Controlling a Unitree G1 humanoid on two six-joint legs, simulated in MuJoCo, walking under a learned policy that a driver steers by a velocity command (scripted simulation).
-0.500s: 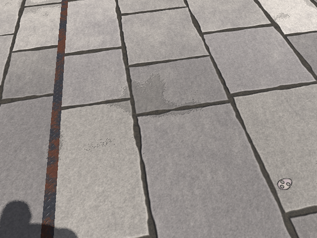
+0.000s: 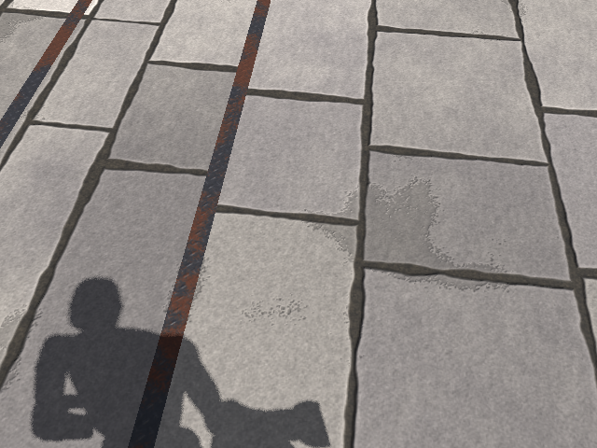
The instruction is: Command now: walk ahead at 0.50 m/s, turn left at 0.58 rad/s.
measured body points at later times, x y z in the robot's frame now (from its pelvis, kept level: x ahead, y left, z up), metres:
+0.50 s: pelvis +0.28 -0.03 +0.00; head +0.31 -0.03 +0.45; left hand +0.35 +0.26 -0.09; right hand +0.45 -0.28 -0.11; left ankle +0.17 +0.07 -0.64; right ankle +0.36 -0.12 -0.73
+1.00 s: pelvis +0.50 +0.11 +0.01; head +0.52 +0.13 +0.45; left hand +0.47 +0.39 -0.13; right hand +0.73 -0.09 -0.09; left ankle +0.51 +0.21 -0.73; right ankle +0.50 -0.06 -0.64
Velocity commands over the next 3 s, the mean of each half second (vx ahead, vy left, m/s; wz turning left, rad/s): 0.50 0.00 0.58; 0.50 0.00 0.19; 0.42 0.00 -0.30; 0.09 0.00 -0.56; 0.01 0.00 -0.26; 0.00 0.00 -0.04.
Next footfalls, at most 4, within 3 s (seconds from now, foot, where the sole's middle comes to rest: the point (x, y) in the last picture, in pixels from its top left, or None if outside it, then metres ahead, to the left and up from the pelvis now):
0.36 right None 0.40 -0.11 -0.77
0.86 left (204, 405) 0.54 0.22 -0.77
1.40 right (268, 268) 0.91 0.09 -0.77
1.88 left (187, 256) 0.94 0.31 -0.77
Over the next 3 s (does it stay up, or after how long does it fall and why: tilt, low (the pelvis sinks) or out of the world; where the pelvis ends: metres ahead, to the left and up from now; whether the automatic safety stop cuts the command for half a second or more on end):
stays up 0.85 0.17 0.00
